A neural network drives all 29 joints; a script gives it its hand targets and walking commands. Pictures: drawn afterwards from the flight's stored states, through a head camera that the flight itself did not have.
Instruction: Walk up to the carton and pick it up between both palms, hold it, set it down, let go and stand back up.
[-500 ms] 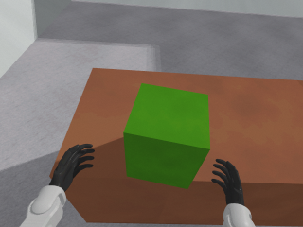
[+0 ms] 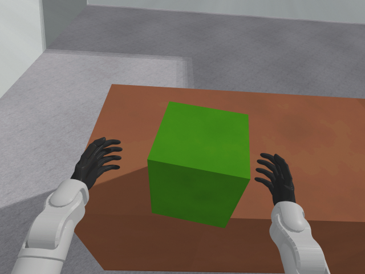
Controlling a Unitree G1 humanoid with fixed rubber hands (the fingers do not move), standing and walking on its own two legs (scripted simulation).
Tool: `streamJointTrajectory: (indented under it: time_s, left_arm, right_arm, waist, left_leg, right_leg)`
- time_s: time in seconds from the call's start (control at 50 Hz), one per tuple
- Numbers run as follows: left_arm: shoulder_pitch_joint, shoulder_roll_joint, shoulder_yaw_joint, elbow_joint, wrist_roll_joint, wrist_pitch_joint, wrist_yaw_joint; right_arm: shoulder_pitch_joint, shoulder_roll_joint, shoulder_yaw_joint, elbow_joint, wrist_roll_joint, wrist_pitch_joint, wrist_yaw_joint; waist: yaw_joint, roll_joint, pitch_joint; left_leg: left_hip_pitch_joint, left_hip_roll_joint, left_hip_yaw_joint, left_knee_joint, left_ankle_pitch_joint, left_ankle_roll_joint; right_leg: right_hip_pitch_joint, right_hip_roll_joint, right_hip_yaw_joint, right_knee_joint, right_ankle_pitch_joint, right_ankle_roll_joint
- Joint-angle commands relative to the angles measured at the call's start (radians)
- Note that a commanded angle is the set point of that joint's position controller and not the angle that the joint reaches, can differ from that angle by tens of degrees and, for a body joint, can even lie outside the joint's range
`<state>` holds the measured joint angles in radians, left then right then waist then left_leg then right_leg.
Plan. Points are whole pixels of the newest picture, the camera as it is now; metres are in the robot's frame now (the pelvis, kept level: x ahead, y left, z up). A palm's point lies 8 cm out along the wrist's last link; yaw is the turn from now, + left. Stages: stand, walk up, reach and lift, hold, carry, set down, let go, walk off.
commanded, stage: reach and lift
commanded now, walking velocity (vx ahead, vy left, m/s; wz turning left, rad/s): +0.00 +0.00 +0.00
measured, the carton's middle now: (197, 166) +0.39 -0.04 -0.01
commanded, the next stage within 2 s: none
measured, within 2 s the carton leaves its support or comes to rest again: neither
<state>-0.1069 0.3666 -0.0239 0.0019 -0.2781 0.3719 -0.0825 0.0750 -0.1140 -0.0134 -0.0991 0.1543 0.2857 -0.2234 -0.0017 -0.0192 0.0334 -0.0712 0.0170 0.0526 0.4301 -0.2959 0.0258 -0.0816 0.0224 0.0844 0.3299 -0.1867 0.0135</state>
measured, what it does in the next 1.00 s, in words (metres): stands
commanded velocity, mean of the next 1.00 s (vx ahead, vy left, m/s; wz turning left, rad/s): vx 0.00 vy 0.00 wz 0.00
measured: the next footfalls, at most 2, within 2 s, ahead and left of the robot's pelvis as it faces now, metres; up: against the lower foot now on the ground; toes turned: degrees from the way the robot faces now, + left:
none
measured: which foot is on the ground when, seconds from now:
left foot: down 0.00-1.00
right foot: down 0.00-1.00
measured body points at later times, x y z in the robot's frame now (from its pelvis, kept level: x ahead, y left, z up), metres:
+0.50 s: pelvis -0.01 +0.00 +0.00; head -0.02 +0.02 +0.45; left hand +0.38 +0.20 +0.13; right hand +0.34 -0.19 +0.14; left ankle -0.03 +0.09 -0.74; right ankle +0.00 -0.15 -0.74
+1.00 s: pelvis -0.01 +0.00 +0.00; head -0.03 +0.02 +0.45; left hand +0.43 +0.18 +0.18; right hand +0.39 -0.20 +0.18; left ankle -0.03 +0.09 -0.74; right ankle +0.00 -0.15 -0.74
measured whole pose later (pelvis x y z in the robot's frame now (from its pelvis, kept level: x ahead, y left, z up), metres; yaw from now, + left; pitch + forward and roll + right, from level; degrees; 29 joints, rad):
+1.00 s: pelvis -0.01 +0.00 +0.00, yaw +0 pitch -2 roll -2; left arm -0.89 0.39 0.00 0.86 -0.27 0.36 -0.09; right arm -0.74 -0.12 -0.12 0.58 0.15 0.37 -0.24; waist -0.08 -0.02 -0.01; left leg -0.11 0.02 0.05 0.42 -0.27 0.02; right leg -0.12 0.02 0.08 0.33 -0.17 0.02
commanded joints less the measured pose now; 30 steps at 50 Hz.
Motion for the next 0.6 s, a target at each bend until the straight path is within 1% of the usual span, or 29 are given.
streamJointTrajectory:
  time_s: [0.0,0.02,0.04,0.06,0.08,0.1,0.12,0.16,0.18,0.2,0.22,0.24,0.26,0.28,0.3,0.32,0.34,0.36,0.38,0.4,0.42,0.44,0.46,0.48,0.5,0.52,0.54,0.56,0.58]
  left_arm:
    - [-0.489,0.147,0.139,-0.041,0.025,0.013,-0.016]
    - [-0.534,0.163,0.149,-0.016,0.028,0.013,-0.02]
    - [-0.555,0.161,0.146,0.013,0.026,0.015,-0.022]
    - [-0.622,0.176,0.146,0.03,0.021,0.015,-0.021]
    - [-0.615,0.173,0.145,0.04,0.026,0.015,-0.022]
    - [-0.666,0.184,0.15,0.056,0.026,0.014,-0.022]
    - [-0.673,0.193,0.157,0.058,0.029,0.011,-0.022]
    - [-0.704,0.196,0.152,0.101,0.026,0.01,-0.027]
    - [-0.755,0.198,0.144,0.125,0.019,0.007,-0.027]
    - [-0.762,0.192,0.139,0.147,0.023,0.008,-0.029]
    - [-0.759,0.196,0.144,0.159,0.019,0.011,-0.031]
    - [-0.781,0.199,0.147,0.175,0.028,0.013,-0.032]
    - [-0.806,0.193,0.142,0.184,0.021,0.013,-0.033]
    - [-0.812,0.201,0.145,0.226,0.022,0.018,-0.037]
    - [-0.835,0.191,0.139,0.213,0.027,0.02,-0.034]
    - [-0.821,0.197,0.15,0.227,0.029,0.024,-0.036]
    - [-0.843,0.187,0.143,0.213,0.029,0.03,-0.036]
    - [-0.843,0.193,0.152,0.228,0.032,0.03,-0.037]
    - [-0.885,0.196,0.14,0.232,0.019,0.027,-0.037]
    - [-0.891,0.195,0.14,0.245,0.026,0.031,-0.038]
    - [-0.953,0.209,0.147,0.28,0.029,0.031,-0.033]
    - [-0.968,0.212,0.143,0.294,0.027,0.025,-0.03]
    - [-0.948,0.211,0.14,0.278,0.027,0.026,-0.03]
    - [-0.962,0.203,0.137,0.297,0.03,0.027,-0.03]
    - [-0.985,0.207,0.134,0.282,0.032,0.023,-0.027]
    - [-1.024,0.215,0.125,0.273,0.025,0.018,-0.022]
    - [-1.014,0.218,0.122,0.283,0.033,0.021,-0.018]
    - [-1.033,0.216,0.121,0.315,0.035,0.02,-0.019]
    - [-1.052,0.223,0.125,0.357,0.032,0.022,-0.019]
  right_arm:
    - [-0.423,-0.092,-0.104,-0.124,0.062,0.031,-0.013]
    - [-0.461,-0.091,-0.105,-0.101,0.053,0.044,-0.015]
    - [-0.486,-0.095,-0.114,-0.068,0.057,0.056,-0.016]
    - [-0.544,-0.101,-0.128,-0.052,0.053,0.069,-0.015]
    - [-0.527,-0.096,-0.13,-0.022,0.047,0.077,-0.015]
    - [-0.57,-0.097,-0.133,-0.006,0.05,0.084,-0.017]
    - [-0.585,-0.098,-0.128,0.004,0.052,0.09,-0.018]
    - [-0.615,-0.097,-0.135,0.053,0.052,0.102,-0.021]
    - [-0.668,-0.095,-0.141,0.057,0.051,0.102,-0.023]
    - [-0.678,-0.091,-0.131,0.08,0.059,0.105,-0.023]
    - [-0.69,-0.095,-0.133,0.069,0.065,0.104,-0.027]
    - [-0.709,-0.098,-0.135,0.098,0.058,0.104,-0.029]
    - [-0.745,-0.092,-0.132,0.093,0.058,0.101,-0.032]
    - [-0.76,-0.11,-0.129,0.118,0.067,0.103,-0.031]
    - [-0.782,-0.107,-0.129,0.127,0.065,0.101,-0.032]
    - [-0.777,-0.115,-0.134,0.128,0.061,0.097,-0.035]
    - [-0.803,-0.128,-0.143,0.122,0.061,0.091,-0.039]
    - [-0.803,-0.12,-0.133,0.131,0.067,0.089,-0.041]
    - [-0.853,-0.13,-0.136,0.12,0.069,0.086,-0.04]
    - [-0.85,-0.125,-0.138,0.145,0.064,0.086,-0.043]
    - [-0.912,-0.134,-0.14,0.176,0.065,0.089,-0.04]
    - [-0.927,-0.133,-0.135,0.193,0.068,0.092,-0.035]
    - [-0.905,-0.132,-0.124,0.182,0.074,0.092,-0.034]
    - [-0.917,-0.136,-0.135,0.217,0.076,0.095,-0.034]
    - [-0.927,-0.136,-0.147,0.243,0.069,0.093,-0.036]
    - [-0.967,-0.143,-0.157,0.246,0.073,0.089,-0.034]
    - [-0.962,-0.144,-0.153,0.278,0.071,0.09,-0.033]
    - [-0.991,-0.139,-0.142,0.3,0.075,0.091,-0.031]
    - [-1.022,-0.141,-0.136,0.297,0.077,0.091,-0.031]
  waist:
    - [-0.055,0.076,-0.16]
    - [-0.055,0.069,-0.174]
    - [-0.061,0.075,-0.172]
    - [-0.069,0.08,-0.177]
    - [-0.077,0.079,-0.193]
    - [-0.078,0.089,-0.196]
    - [-0.078,0.077,-0.224]
    - [-0.091,0.071,-0.227]
    - [-0.098,0.068,-0.245]
    - [-0.1,0.073,-0.241]
    - [-0.103,0.055,-0.254]
    - [-0.105,0.068,-0.258]
    - [-0.107,0.064,-0.287]
    - [-0.108,0.059,-0.275]
    - [-0.114,0.067,-0.292]
    - [-0.116,0.056,-0.307]
    - [-0.122,0.059,-0.322]
    - [-0.119,0.046,-0.339]
    - [-0.122,0.05,-0.345]
    - [-0.135,0.052,-0.357]
    - [-0.134,0.058,-0.351]
    - [-0.127,0.06,-0.355]
    - [-0.131,0.049,-0.361]
    - [-0.139,0.055,-0.348]
    - [-0.146,0.074,-0.364]
    - [-0.148,0.084,-0.384]
    - [-0.151,0.089,-0.388]
    - [-0.15,0.08,-0.385]
    - [-0.149,0.059,-0.385]
  left_leg:
    - [-0.08,0.021,-0.032,-0.152,0.231,-0.032]
    - [-0.089,0.019,-0.032,-0.152,0.21,-0.027]
    - [-0.094,0.02,-0.037,-0.154,0.193,-0.027]
    - [-0.107,0.019,-0.033,-0.158,0.161,-0.026]
    - [-0.101,0.02,-0.033,-0.157,0.166,-0.026]
    - [-0.109,0.016,-0.031,-0.158,0.157,-0.024]
    - [-0.102,0.016,-0.032,-0.154,0.167,-0.021]
    - [-0.103,0.017,-0.037,-0.153,0.169,-0.021]
    - [-0.111,0.011,-0.037,-0.149,0.178,-0.018]
    - [-0.109,0.01,-0.038,-0.147,0.189,-0.018]
    - [-0.103,0.01,-0.04,-0.144,0.197,-0.016]
    - [-0.112,0.005,-0.039,-0.14,0.214,-0.02]
    - [-0.112,0.005,-0.04,-0.129,0.241,-0.02]
    - [-0.117,0.004,-0.043,-0.127,0.249,-0.02]
    - [-0.111,0.003,-0.043,-0.123,0.267,-0.023]
    - [-0.106,0.003,-0.049,-0.117,0.298,-0.024]
    - [-0.09,0.001,-0.047,-0.109,0.327,-0.03]
    - [-0.081,0.0,-0.049,-0.104,0.358,-0.029]
    - [-0.099,-0.003,-0.052,-0.1,0.358,-0.029]
    - [-0.091,-0.005,-0.051,-0.094,0.373,-0.031]
    - [-0.107,-0.008,-0.049,-0.095,0.35,-0.032]
    - [-0.11,-0.002,-0.056,-0.101,0.349,-0.032]
    - [-0.095,-0.002,-0.057,-0.098,0.374,-0.028]
    - [-0.098,-0.003,-0.057,-0.099,0.362,-0.031]
    - [-0.085,-0.003,-0.055,-0.096,0.381,-0.036]
    - [-0.08,0.003,-0.061,-0.093,0.384,-0.041]
    - [-0.074,0.002,-0.063,-0.085,0.404,-0.044]
    - [-0.083,0.002,-0.066,-0.086,0.394,-0.039]
    - [-0.097,-0.001,-0.063,-0.089,0.38,-0.032]
  right_leg:
    - [0.158,-0.031,-0.027,-0.02,0.272,-0.023]
    - [0.156,-0.034,-0.026,-0.018,0.26,-0.021]
    - [0.144,-0.034,-0.026,-0.015,0.246,-0.022]
    - [0.14,-0.035,-0.024,-0.015,0.223,-0.023]
    - [0.147,-0.036,-0.025,-0.013,0.234,-0.023]
    - [0.14,-0.037,-0.022,-0.013,0.231,-0.024]
    - [0.16,-0.037,-0.022,-0.009,0.248,-0.022]
    - [0.162,-0.037,-0.022,-0.01,0.254,-0.022]
    - [0.158,-0.036,-0.024,-0.006,0.27,-0.02]
    - [0.159,-0.035,-0.023,-0.008,0.276,-0.022]
    - [0.168,-0.033,-0.022,-0.01,0.294,-0.019]
    - [0.171,-0.032,-0.023,-0.007,0.311,-0.017]
    - [0.184,-0.032,-0.023,0.0,0.351,-0.017]
    - [0.18,-0.03,-0.027,0.003,0.361,-0.014]
    - [0.185,-0.026,-0.029,0.003,0.375,-0.015]
    - [0.207,-0.023,-0.028,0.008,0.412,-0.014]
    - [0.205,-0.016,-0.036,0.01,0.437,-0.012]
    - [0.224,-0.016,-0.034,0.012,0.466,-0.008]
    - [0.217,-0.013,-0.036,0.018,0.465,-0.006]
    - [0.219,-0.013,-0.037,0.018,0.491,-0.006]
    - [0.206,-0.013,-0.037,0.019,0.464,-0.005]
    - [0.203,-0.011,-0.04,0.019,0.442,-0.008]
    - [0.216,-0.011,-0.04,0.019,0.478,-0.007]
    - [0.212,-0.006,-0.046,0.016,0.463,-0.008]
    - [0.213,-0.005,-0.049,0.018,0.462,-0.01]
    - [0.207,-0.003,-0.05,0.019,0.449,-0.013]
    - [0.207,0.0,-0.051,0.022,0.464,-0.013]
    - [0.21,-0.001,-0.051,0.02,0.465,-0.013]
    - [0.22,-0.003,-0.051,0.022,0.472,-0.009]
